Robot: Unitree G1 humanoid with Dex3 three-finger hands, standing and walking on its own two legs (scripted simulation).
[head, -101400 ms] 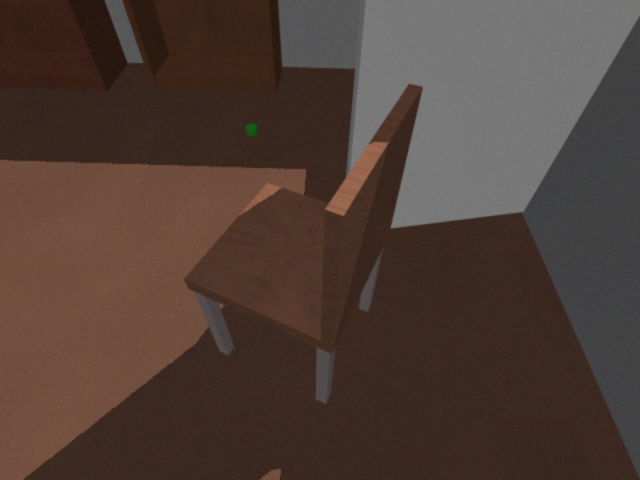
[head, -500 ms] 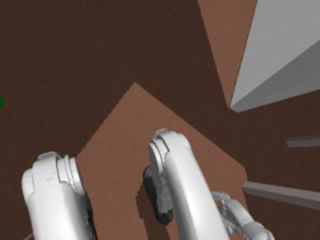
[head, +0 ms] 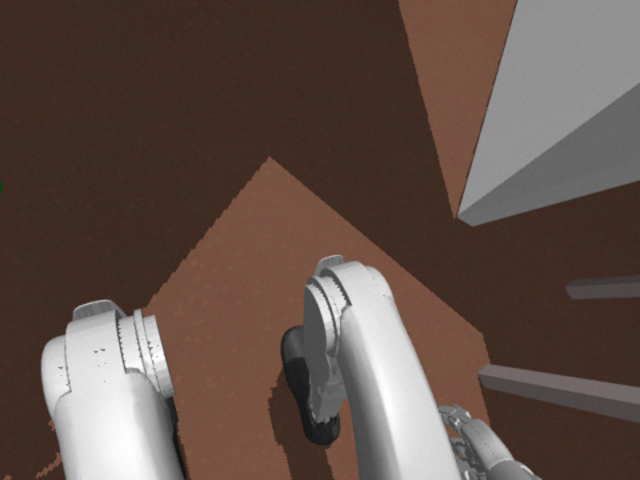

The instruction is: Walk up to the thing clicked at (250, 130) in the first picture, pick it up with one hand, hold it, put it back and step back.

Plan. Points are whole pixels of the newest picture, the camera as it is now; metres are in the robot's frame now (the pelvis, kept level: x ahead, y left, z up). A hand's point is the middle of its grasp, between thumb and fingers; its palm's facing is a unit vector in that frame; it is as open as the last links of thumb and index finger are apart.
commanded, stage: home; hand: left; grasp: from above
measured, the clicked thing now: out of the picture +0.50 +0.37 -0.30
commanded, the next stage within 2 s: none
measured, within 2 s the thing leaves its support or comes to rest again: neither
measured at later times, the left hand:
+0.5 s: hand out of the picture +0.43 +0.37 -0.05, palm faces -0.27 -0.48 -0.84, open 10.0 cm
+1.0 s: hand out of the picture +0.28 +0.28 +0.17, palm faces +0.13 -0.92 -0.38, open 7.4 cm
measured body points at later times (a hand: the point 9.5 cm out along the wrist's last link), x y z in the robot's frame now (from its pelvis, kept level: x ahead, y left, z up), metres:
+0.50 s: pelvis +0.01 +0.00 +0.06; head +0.24 +0.10 +0.43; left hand +0.44 +0.39 +0.00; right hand +0.10 -0.27 -0.04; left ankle +0.08 +0.13 -0.29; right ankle +0.12 -0.13 -0.29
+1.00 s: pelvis +0.03 +0.00 +0.27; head +0.15 +0.06 +0.70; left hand +0.27 +0.33 +0.19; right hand +0.26 -0.21 +0.18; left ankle +0.08 +0.13 -0.29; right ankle +0.11 -0.13 -0.29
